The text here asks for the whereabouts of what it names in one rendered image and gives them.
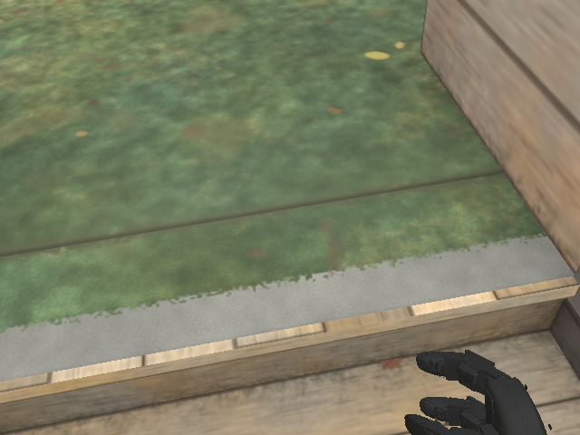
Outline right robot hand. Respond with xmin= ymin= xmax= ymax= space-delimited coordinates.
xmin=404 ymin=350 xmax=552 ymax=435

